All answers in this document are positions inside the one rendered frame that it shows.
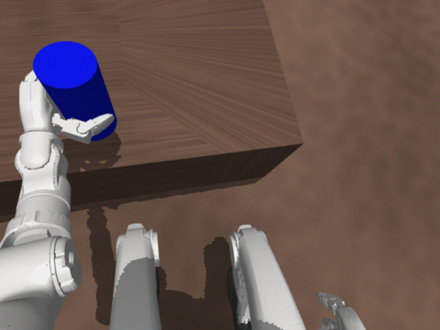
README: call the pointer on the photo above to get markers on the left robot arm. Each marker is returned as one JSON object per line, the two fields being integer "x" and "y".
{"x": 38, "y": 262}

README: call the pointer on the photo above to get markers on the right robot foot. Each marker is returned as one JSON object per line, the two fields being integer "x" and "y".
{"x": 233, "y": 298}

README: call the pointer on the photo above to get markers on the can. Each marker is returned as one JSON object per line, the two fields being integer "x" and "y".
{"x": 70, "y": 74}

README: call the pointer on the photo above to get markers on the right robot hand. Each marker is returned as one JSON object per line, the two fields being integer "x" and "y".
{"x": 346, "y": 317}

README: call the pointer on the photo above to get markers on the left robot hand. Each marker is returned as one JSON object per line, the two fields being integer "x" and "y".
{"x": 39, "y": 113}

